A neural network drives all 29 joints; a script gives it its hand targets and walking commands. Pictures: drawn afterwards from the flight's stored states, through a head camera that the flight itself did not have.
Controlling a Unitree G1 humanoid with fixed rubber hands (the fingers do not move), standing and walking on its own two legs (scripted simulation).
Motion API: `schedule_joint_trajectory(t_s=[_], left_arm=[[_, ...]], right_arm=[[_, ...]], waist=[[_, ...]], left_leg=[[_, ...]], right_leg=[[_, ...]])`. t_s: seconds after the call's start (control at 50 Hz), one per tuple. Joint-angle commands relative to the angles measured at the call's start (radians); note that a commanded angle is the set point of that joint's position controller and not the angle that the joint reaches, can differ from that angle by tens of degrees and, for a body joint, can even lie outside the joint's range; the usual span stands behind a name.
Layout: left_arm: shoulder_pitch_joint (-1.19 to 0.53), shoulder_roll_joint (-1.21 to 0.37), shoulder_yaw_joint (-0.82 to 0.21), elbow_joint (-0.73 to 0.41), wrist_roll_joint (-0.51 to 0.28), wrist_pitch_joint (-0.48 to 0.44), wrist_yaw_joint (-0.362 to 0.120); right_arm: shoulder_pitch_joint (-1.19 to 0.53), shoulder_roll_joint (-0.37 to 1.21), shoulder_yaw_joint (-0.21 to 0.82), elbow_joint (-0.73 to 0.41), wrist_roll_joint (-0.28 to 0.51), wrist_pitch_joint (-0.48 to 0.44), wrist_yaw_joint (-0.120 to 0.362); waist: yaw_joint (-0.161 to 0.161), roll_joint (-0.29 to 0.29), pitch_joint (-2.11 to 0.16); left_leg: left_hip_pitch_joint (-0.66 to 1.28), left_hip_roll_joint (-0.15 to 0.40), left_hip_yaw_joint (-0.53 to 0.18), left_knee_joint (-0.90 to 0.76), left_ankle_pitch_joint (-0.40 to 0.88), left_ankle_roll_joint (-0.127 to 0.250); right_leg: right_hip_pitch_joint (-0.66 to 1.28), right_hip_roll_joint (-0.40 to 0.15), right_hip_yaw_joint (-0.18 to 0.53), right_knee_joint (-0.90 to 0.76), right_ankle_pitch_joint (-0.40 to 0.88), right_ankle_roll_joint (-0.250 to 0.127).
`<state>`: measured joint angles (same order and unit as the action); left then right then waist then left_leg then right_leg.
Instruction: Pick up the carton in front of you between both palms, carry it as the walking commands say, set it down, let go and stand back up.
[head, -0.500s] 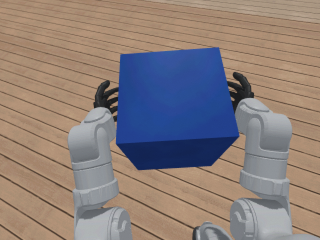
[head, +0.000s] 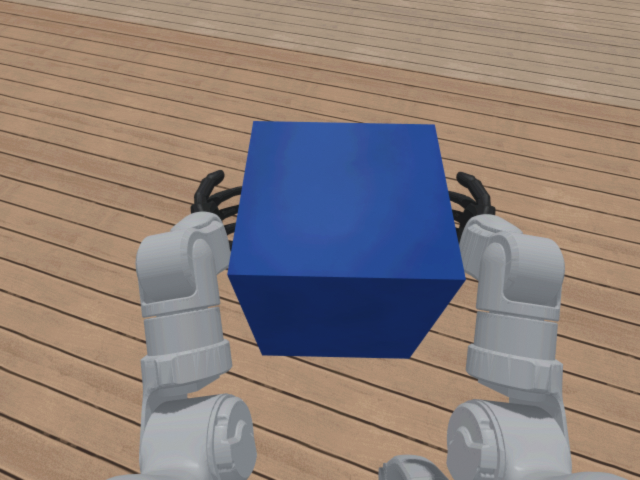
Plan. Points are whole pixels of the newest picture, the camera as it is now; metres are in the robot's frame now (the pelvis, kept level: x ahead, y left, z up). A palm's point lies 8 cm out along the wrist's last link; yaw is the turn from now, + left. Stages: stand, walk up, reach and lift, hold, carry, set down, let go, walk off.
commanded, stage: carry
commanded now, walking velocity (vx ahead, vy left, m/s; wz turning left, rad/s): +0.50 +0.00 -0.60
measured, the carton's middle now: (339, 252) +0.37 +0.00 +0.06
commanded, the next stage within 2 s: none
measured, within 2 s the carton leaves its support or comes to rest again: neither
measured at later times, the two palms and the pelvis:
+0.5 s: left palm (292, 86) +0.66 +0.06 +0.13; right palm (483, 101) +0.61 -0.24 +0.13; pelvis +0.28 -0.04 +0.02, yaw -15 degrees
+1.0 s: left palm out of the picture +0.94 -0.15 +0.19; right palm (553, 17) +0.76 -0.38 +0.18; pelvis +0.57 -0.06 +0.06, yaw -35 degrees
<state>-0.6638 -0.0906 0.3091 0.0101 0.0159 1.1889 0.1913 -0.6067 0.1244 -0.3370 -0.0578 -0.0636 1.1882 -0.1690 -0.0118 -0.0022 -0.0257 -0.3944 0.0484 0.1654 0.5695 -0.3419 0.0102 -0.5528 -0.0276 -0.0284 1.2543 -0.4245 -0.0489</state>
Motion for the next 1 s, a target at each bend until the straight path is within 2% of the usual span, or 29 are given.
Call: schedule_joint_trajectory(t_s=[0.0,0.12,0.18,0.2,0.22,0.26,0.28,0.3,0.32,0.34,0.36,0.4,0.42,0.5,0.54,0.56,0.62,0.72,0.74,0.76,0.78,0.8,0.82,0.84,0.86,0.88,0.92,0.94,0.98], left_arm=[[-0.618,-0.844,-0.604,-0.111,-0.169,-0.037,-0.021],[-0.529,-0.732,-0.6,-0.193,-0.139,-0.051,0.011],[-0.497,-0.68,-0.592,-0.194,-0.128,-0.035,0.014],[-0.49,-0.684,-0.608,-0.218,-0.135,-0.031,0.011],[-0.519,-0.697,-0.618,-0.221,-0.139,-0.026,0.007],[-0.494,-0.71,-0.62,-0.215,-0.149,-0.022,0.001],[-0.489,-0.715,-0.616,-0.184,-0.152,-0.016,-0.007],[-0.474,-0.721,-0.628,-0.184,-0.157,-0.02,-0.012],[-0.493,-0.719,-0.638,-0.185,-0.176,-0.027,-0.014],[-0.478,-0.726,-0.641,-0.12,-0.187,-0.021,-0.016],[-0.515,-0.731,-0.661,-0.146,-0.213,-0.021,-0.023],[-0.645,-0.825,-0.721,-0.187,-0.315,-0.033,-0.048],[-0.682,-0.853,-0.738,-0.225,-0.334,-0.046,-0.059],[-0.687,-0.856,-0.739,-0.238,-0.365,-0.064,-0.071],[-0.65,-0.813,-0.714,-0.253,-0.333,-0.062,-0.059],[-0.619,-0.793,-0.697,-0.241,-0.32,-0.058,-0.059],[-0.57,-0.728,-0.647,-0.24,-0.278,-0.042,-0.045],[-0.496,-0.691,-0.609,-0.139,-0.216,-0.017,-0.042],[-0.476,-0.699,-0.595,-0.11,-0.202,-0.013,-0.043],[-0.487,-0.696,-0.587,-0.11,-0.189,-0.016,-0.042],[-0.502,-0.702,-0.575,-0.097,-0.185,-0.014,-0.042],[-0.513,-0.735,-0.582,-0.091,-0.192,-0.01,-0.047],[-0.561,-0.732,-0.58,-0.111,-0.197,-0.012,-0.05],[-0.606,-0.75,-0.576,-0.111,-0.187,-0.019,-0.049],[-0.603,-0.781,-0.573,-0.087,-0.188,-0.017,-0.046],[-0.594,-0.8,-0.577,-0.098,-0.185,-0.025,-0.044],[-0.595,-0.813,-0.574,-0.122,-0.169,-0.033,-0.038],[-0.592,-0.793,-0.582,-0.134,-0.166,-0.038,-0.035],[-0.587,-0.77,-0.597,-0.168,-0.177,-0.049,-0.024]], right_arm=[[-0.74,0.764,0.653,-0.135,0.288,-0.043,0.066],[-0.644,0.655,0.663,-0.211,0.324,-0.055,0.06],[-0.578,0.631,0.653,-0.159,0.312,-0.043,0.058],[-0.582,0.636,0.653,-0.165,0.314,-0.044,0.061],[-0.598,0.63,0.646,-0.179,0.301,-0.042,0.061],[-0.614,0.632,0.649,-0.194,0.289,-0.034,0.057],[-0.607,0.627,0.642,-0.151,0.276,-0.028,0.054],[-0.599,0.609,0.635,-0.142,0.25,-0.026,0.05],[-0.585,0.645,0.638,-0.132,0.228,-0.023,0.052],[-0.522,0.604,0.608,-0.1,0.204,-0.02,0.043],[-0.495,0.591,0.56,-0.062,0.163,-0.021,0.032],[-0.539,0.611,0.518,-0.073,0.147,-0.033,0.021],[-0.559,0.642,0.525,-0.093,0.141,-0.042,0.021],[-0.567,0.648,0.556,-0.104,0.149,-0.06,0.013],[-0.563,0.641,0.58,-0.12,0.156,-0.06,0.007],[-0.587,0.647,0.596,-0.135,0.165,-0.059,0.002],[-0.554,0.621,0.616,-0.131,0.192,-0.044,-0.001],[-0.561,0.617,0.612,-0.078,0.199,-0.014,0.005],[-0.571,0.626,0.603,-0.073,0.193,-0.012,0.005],[-0.575,0.634,0.603,-0.047,0.189,-0.005,0.008],[-0.549,0.643,0.596,-0.015,0.189,-0.006,0.008],[-0.531,0.629,0.574,-0.014,0.17,-0.014,0.006],[-0.534,0.629,0.572,0.016,0.159,-0.023,0.006],[-0.59,0.678,0.59,-0.023,0.176,-0.028,0.014],[-0.616,0.703,0.609,-0.033,0.199,-0.034,0.024],[-0.664,0.736,0.633,-0.087,0.237,-0.045,0.035],[-0.714,0.757,0.66,-0.122,0.272,-0.057,0.044],[-0.7,0.744,0.659,-0.134,0.272,-0.063,0.045],[-0.679,0.723,0.667,-0.157,0.3,-0.063,0.048]], waist=[[-0.03,0.118,-0.42],[-0.046,0.118,-0.396],[-0.053,0.139,-0.341],[-0.044,0.17,-0.351],[-0.027,0.158,-0.346],[0.048,0.191,-0.427],[0.084,0.188,-0.48],[0.139,0.123,-0.529],[0.065,-0.11,-0.501],[0.091,-0.254,-0.597],[0.086,-0.161,-0.575],[0.074,0.035,-0.477],[0.06,0.065,-0.479],[0.057,-0.001,-0.468],[0.072,-0.043,-0.46],[0.068,-0.035,-0.463],[0.075,-0.074,-0.424],[0.087,-0.137,-0.378],[0.046,-0.16,-0.398],[-0.021,-0.182,-0.456],[-0.079,-0.122,-0.531],[-0.064,0.157,-0.603],[-0.058,0.372,-0.608],[-0.054,0.239,-0.543],[-0.064,0.126,-0.49],[-0.052,0.041,-0.472],[-0.021,0.069,-0.435],[-0.024,0.098,-0.424],[-0.036,0.117,-0.405]], left_leg=[[0.558,0.281,-0.334,-0.206,0.336,0.113],[0.653,0.273,-0.147,-0.192,0.574,0.135],[0.591,0.213,-0.015,-0.216,0.661,0.105],[0.573,0.207,0.039,-0.2,0.774,0.084],[0.578,0.201,0.07,-0.138,0.989,0.069],[0.577,0.224,0.092,0.064,1.288,0.045],[0.48,0.23,0.104,0.26,1.246,0.042],[0.298,0.175,0.092,0.53,0.946,0.005],[-0.014,0.07,0.008,0.669,-0.056,-0.037],[-0.305,-0.085,-0.115,0.952,-0.232,-0.059],[-0.402,-0.036,-0.209,1.016,-0.172,-0.042],[-0.422,0.002,-0.22,0.966,-0.151,-0.031],[-0.416,0.016,-0.228,0.91,-0.121,-0.033],[-0.42,0.045,-0.21,0.754,-0.093,-0.047],[-0.487,0.036,-0.203,0.671,-0.076,-0.062],[-0.513,0.038,-0.199,0.653,-0.04,-0.069],[-0.461,0.021,-0.153,0.46,0.046,-0.077],[-0.276,-0.053,-0.074,0.134,0.072,-0.026],[-0.116,-0.095,-0.034,0.066,0.047,-0.021],[0.115,-0.119,0.017,0.009,0.061,-0.027],[0.415,-0.021,-0.087,-0.064,0.068,-0.008],[0.642,0.281,-0.548,-0.116,0.019,0.104],[0.702,0.399,-0.849,-0.205,0.196,0.214],[0.652,0.374,-0.731,-0.131,0.22,0.224],[0.585,0.36,-0.636,-0.122,0.298,0.228],[0.529,0.334,-0.547,-0.136,0.244,0.188],[0.452,0.297,-0.412,-0.193,0.121,0.147],[0.441,0.3,-0.374,-0.215,0.061,0.144],[0.412,0.285,-0.298,-0.262,0.099,0.161]], right_leg=[[-0.293,-0.024,0.011,0.046,0.06,-0.009],[-0.433,-0.015,-0.049,-0.051,0.124,-0.028],[-0.298,0.011,-0.127,-0.305,0.227,-0.043],[-0.191,0.029,-0.168,-0.395,0.254,-0.057],[-0.121,0.077,-0.219,-0.459,0.24,-0.068],[0.102,0.162,-0.282,-0.541,0.216,-0.093],[0.298,0.169,-0.243,-0.631,0.233,-0.121],[0.554,0.121,-0.085,-0.763,0.242,-0.133],[0.717,-0.084,0.216,-0.646,0.497,-0.169],[0.915,-0.211,0.67,-0.755,0.542,-0.389],[0.905,-0.213,0.667,-0.784,0.512,-0.37],[0.713,-0.2,0.559,-0.786,0.544,-0.324],[0.671,-0.175,0.496,-0.783,0.508,-0.292],[0.585,-0.142,0.395,-0.827,0.415,-0.264],[0.633,-0.146,0.404,-0.826,0.451,-0.287],[0.659,-0.133,0.393,-0.832,0.453,-0.273],[0.635,-0.092,0.309,-0.824,0.57,-0.237],[0.621,-0.062,0.264,-0.751,0.862,-0.187],[0.566,-0.049,0.22,-0.703,0.977,-0.16],[0.482,-0.043,0.184,-0.584,1.005,-0.126],[0.282,0.002,0.13,-0.357,0.83,-0.076],[-0.015,0.072,0.1,-0.118,0.305,-0.03],[-0.213,0.148,0.059,0.058,-0.098,0.0],[-0.258,0.055,0.103,0.153,-0.077,-0.021],[-0.293,0.039,0.086,0.179,-0.067,-0.017],[-0.287,-0.01,0.104,0.138,0.002,-0.022],[-0.256,-0.036,0.086,0.057,0.03,-0.016],[-0.257,-0.037,0.076,-0.003,0.022,-0.014],[-0.233,-0.03,0.033,-0.134,0.057,-0.004]])
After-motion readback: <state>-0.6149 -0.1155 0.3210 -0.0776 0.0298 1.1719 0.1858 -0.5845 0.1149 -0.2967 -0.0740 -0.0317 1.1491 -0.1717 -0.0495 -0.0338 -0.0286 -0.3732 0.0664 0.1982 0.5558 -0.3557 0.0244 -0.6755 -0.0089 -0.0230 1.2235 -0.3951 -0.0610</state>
